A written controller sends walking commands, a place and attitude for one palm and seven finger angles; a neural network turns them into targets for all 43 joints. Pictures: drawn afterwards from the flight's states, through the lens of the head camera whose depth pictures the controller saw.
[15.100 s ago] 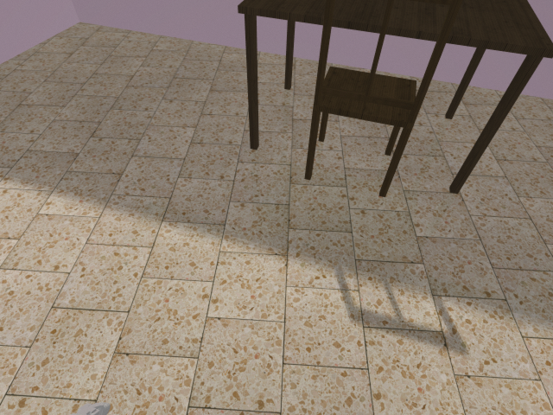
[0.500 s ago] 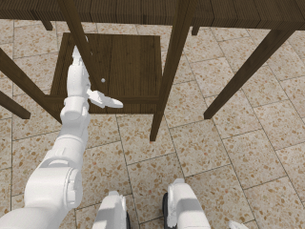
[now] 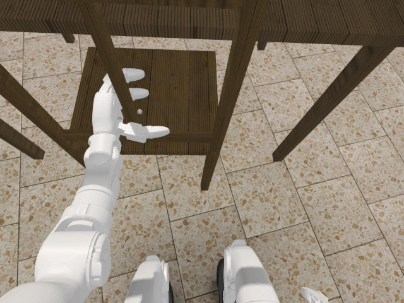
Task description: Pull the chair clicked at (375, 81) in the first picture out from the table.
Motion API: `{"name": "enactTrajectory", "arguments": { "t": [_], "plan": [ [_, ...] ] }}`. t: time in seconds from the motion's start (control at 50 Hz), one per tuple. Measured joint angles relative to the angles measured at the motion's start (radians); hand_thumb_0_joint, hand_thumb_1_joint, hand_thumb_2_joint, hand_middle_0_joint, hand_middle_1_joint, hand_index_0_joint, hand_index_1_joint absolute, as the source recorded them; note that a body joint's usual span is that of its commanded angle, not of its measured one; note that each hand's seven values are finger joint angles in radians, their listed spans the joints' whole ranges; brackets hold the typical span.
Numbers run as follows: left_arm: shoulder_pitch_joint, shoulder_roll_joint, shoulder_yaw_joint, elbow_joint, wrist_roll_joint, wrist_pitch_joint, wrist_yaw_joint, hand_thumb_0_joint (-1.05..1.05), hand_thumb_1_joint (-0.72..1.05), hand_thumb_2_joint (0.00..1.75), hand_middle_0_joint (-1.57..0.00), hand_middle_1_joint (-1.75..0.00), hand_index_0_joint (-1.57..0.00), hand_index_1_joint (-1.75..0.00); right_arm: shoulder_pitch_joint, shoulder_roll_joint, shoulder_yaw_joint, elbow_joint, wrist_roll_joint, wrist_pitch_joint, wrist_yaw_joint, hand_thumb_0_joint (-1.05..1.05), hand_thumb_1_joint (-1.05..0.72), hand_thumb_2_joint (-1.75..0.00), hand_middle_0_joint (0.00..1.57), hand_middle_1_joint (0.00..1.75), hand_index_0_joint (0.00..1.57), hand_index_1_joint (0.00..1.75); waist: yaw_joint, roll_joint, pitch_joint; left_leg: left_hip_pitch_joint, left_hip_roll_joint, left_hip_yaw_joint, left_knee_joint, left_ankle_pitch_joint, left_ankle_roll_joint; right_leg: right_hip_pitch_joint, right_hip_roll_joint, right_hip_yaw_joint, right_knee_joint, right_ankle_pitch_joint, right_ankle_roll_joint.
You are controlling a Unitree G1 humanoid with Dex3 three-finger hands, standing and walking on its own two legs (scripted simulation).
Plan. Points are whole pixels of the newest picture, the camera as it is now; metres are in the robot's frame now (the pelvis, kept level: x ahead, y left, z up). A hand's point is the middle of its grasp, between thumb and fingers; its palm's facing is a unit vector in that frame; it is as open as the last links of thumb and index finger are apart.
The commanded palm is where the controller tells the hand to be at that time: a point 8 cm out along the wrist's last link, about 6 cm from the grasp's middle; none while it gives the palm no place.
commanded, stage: hook a spindle and tug to test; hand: left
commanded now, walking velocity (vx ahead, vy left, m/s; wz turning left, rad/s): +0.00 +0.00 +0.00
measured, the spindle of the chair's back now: (121, 89) +0.50 +0.13 +0.06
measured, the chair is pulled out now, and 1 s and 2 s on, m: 0.00 0.05 0.15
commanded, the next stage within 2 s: step backward, pulling the chair out in 0.96 s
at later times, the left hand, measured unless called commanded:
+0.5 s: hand (141, 114) +0.47 +0.10 +0.02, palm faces -0.04 -1.00 -0.02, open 5.0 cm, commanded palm +0.43 +0.13 +0.02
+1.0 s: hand (145, 133) +0.43 +0.09 +0.02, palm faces -0.06 -1.00 -0.02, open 5.0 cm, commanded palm +0.40 +0.14 +0.02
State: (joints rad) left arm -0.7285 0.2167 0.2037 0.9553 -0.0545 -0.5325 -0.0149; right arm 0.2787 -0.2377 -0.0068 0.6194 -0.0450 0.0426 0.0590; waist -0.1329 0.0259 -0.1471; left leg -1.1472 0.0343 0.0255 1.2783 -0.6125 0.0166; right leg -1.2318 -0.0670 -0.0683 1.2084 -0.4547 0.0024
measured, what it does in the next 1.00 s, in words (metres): stands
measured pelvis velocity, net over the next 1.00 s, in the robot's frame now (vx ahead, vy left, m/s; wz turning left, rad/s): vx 0.02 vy -0.01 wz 0.00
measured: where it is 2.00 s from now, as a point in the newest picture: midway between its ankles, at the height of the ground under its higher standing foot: outside the picture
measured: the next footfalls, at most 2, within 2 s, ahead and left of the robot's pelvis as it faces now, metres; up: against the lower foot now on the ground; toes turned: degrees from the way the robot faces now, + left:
none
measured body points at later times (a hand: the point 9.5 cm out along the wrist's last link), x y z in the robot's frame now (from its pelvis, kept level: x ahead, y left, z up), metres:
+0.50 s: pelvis +0.02 +0.00 +0.01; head +0.17 +0.00 +0.43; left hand +0.46 +0.15 +0.02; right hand +0.08 -0.26 -0.12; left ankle -0.01 +0.11 -0.62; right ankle +0.05 -0.13 -0.62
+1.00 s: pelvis +0.02 -0.01 +0.01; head +0.16 -0.01 +0.44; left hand +0.42 +0.14 +0.02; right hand +0.12 -0.26 -0.12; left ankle -0.01 +0.11 -0.62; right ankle +0.05 -0.13 -0.62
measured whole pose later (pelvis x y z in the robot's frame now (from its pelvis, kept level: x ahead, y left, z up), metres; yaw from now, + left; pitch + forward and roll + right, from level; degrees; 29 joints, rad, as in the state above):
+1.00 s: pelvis +0.02 -0.01 +0.01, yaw +0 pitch +26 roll -1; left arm -0.42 0.13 0.09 0.65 -0.07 -0.50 -0.01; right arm 0.24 -0.23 -0.03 0.58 -0.03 0.01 0.06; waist -0.09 0.03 -0.16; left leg -1.05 0.03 0.03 1.23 -0.63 0.00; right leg -1.15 -0.06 -0.06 1.19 -0.49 0.00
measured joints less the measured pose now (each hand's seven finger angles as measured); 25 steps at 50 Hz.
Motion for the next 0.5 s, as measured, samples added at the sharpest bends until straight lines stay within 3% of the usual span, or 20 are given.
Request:
{"name": "enactTrajectory", "arguments": {
  "t": [0.14, 0.36, 0.5],
  "plan": [
    [0.019, 0.0, -0.011, -0.027, -0.012, 0.009, 0.006, -0.01, 0.1, 0.56, -0.45, -1.34, -0.42, -1.35, 0.004, -0.001, -0.007, 0.001, 0.001, -0.004, 0.003, 0.0, -0.9, -0.9, 0.2, 0.3, 0.2, 0.3, 0.003, 0.003, -0.002, 0.006, 0.001, -0.001, -0.006, -0.003, -0.002, 0.005, 0.002, 0.0, -0.005, -0.004, -0.001],
    [0.054, -0.009, -0.024, -0.072, -0.018, 0.022, 0.005, 0.0, 0.67, 0.8, -0.47, -1.44, -0.44, -1.44, 0.005, 0.0, -0.013, 0.004, 0.003, -0.004, 0.005, 0.0, -0.9, -0.9, 0.2, 0.3, 0.2, 0.3, 0.011, 0.006, -0.004, 0.02, 0.001, -0.003, -0.019, -0.007, -0.004, 0.018, 0.003, -0.003, -0.014, -0.011, -0.001],
    [0.12, -0.028, -0.046, -0.14, -0.027, 0.038, 0.009, 0.01, 0.79, 0.84, -0.44, -1.45, -0.44, -1.45, 0.008, 0.003, -0.015, -0.011, 0.009, -0.007, 0.01, 0.0, -0.9, -0.9, 0.2, 0.3, 0.2, 0.3, 0.018, 0.009, -0.006, 0.048, 0.004, 0.001, -0.041, -0.008, -0.005, 0.043, 0.007, 0.0, -0.033, -0.012, -0.001]
  ]
}}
